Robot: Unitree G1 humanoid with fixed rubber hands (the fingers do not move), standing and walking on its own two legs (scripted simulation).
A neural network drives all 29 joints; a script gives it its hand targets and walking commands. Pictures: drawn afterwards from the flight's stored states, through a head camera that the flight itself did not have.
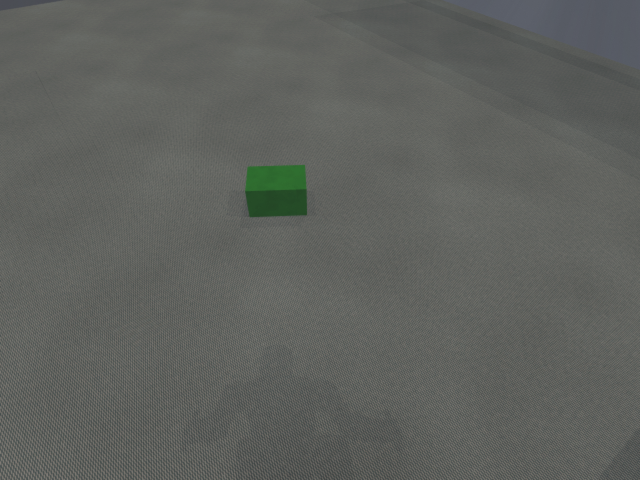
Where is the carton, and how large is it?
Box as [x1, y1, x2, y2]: [245, 165, 306, 216]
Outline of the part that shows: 304,165 248,167 245,192 249,216 306,214 306,189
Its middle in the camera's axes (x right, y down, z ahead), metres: -0.20 -0.25 +1.81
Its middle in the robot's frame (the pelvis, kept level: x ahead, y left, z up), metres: +1.46 +0.17 -0.71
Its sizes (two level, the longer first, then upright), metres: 0.267 0.177 0.156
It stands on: the floor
